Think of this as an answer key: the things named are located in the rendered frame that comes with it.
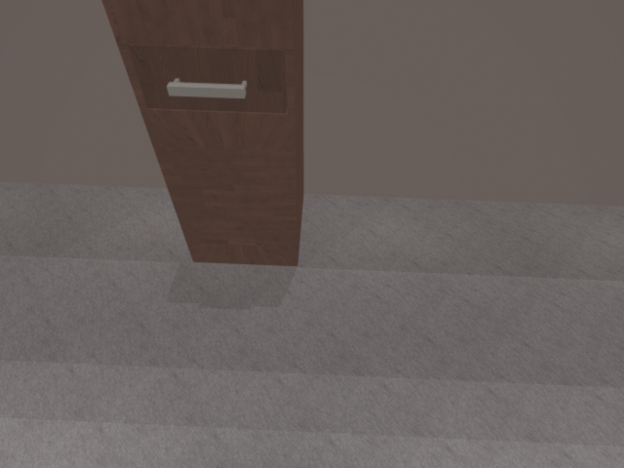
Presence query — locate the drawer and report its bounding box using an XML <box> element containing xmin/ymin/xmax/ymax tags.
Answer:
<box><xmin>128</xmin><ymin>43</ymin><xmax>288</xmax><ymax>113</ymax></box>

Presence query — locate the cabinet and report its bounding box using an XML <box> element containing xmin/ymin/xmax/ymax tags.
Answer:
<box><xmin>101</xmin><ymin>0</ymin><xmax>303</xmax><ymax>266</ymax></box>

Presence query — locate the handle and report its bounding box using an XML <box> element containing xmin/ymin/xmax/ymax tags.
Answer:
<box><xmin>167</xmin><ymin>78</ymin><xmax>247</xmax><ymax>98</ymax></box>

